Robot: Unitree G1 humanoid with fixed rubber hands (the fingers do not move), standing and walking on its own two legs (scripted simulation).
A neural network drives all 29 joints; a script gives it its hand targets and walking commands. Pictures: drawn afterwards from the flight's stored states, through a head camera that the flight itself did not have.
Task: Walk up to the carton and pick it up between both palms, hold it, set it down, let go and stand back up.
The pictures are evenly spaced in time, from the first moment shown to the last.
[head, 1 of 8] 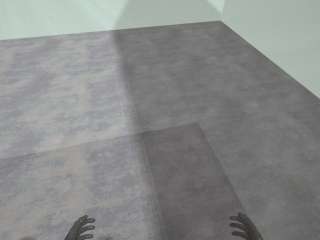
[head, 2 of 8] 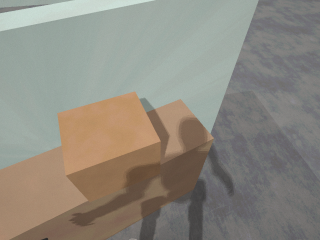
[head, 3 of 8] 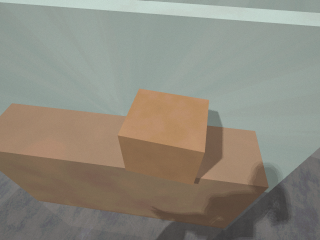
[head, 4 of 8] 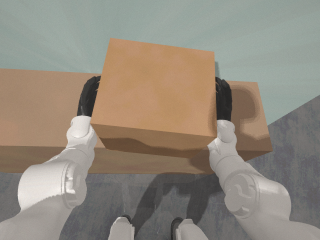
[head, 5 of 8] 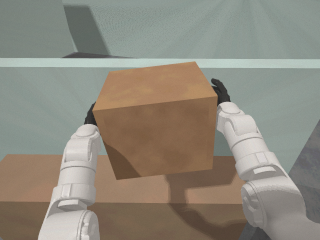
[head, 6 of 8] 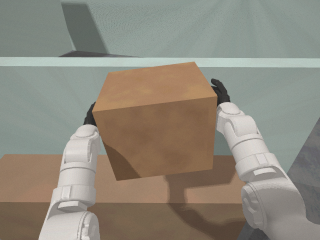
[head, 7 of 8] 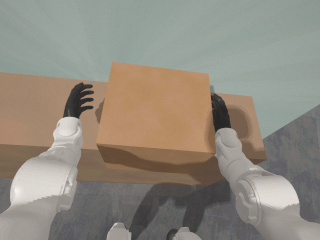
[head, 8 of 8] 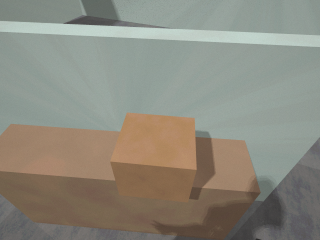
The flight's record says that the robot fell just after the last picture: no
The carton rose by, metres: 0.29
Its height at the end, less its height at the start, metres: +0.00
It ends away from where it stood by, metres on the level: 0.04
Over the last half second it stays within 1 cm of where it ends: yes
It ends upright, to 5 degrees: yes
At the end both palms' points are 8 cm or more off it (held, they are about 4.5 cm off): yes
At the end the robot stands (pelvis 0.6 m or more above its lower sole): yes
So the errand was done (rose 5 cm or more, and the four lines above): yes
